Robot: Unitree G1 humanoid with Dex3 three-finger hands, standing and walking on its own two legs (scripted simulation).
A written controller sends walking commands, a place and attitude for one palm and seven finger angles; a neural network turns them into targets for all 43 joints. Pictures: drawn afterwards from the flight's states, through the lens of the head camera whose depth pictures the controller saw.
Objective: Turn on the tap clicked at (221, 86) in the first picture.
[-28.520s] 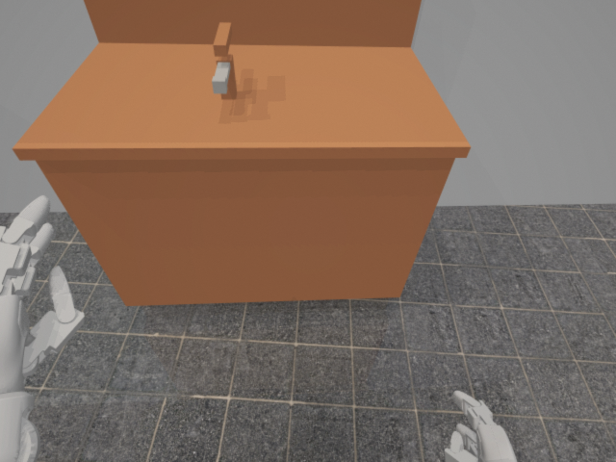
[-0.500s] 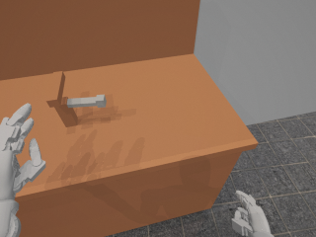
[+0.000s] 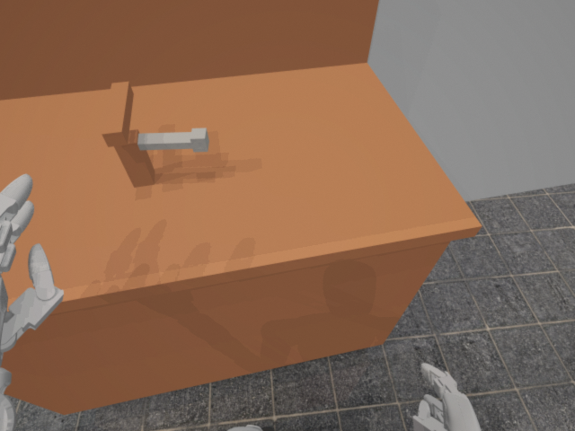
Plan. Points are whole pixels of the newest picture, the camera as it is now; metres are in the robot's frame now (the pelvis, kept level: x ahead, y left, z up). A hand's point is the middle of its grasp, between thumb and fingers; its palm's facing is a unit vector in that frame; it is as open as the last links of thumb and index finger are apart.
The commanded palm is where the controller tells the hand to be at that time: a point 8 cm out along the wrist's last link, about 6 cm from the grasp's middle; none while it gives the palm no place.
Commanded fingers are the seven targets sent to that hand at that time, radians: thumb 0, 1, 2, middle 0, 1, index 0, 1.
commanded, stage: step back with the hand held close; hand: left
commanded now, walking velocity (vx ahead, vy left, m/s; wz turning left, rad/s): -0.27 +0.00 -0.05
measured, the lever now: (199, 140) +0.53 +0.19 +0.10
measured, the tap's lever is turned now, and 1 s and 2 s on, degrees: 81 81 81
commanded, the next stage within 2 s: stop stepping back and stand still in 0.58 s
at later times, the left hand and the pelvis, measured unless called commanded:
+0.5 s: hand (10, 411) +0.11 +0.23 +0.17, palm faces +0.35 -0.85 -0.39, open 7.4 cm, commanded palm +0.06 +0.27 +0.18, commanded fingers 0.00 0.90 0.90 -0.20 -0.30 -0.20 -0.30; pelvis -0.11 +0.00 +0.00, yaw -2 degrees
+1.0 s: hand out of the picture -0.06 +0.24 +0.17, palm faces +0.41 -0.81 -0.42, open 7.4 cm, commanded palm -0.11 +0.27 +0.18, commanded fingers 0.00 0.90 0.90 -0.20 -0.30 -0.20 -0.30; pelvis -0.26 -0.01 -0.01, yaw +1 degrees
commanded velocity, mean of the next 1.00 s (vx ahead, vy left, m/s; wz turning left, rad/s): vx -0.14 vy -0.01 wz -0.02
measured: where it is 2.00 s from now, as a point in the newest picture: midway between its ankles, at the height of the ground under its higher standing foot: outside the picture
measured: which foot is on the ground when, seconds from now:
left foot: down 0.00-0.50, up 0.52-0.72, down 0.74-0.98, up 1.00-1.00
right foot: down 0.00-0.22, up 0.24-0.48, down 0.50-0.76, up 0.78-0.96, down 0.98-1.00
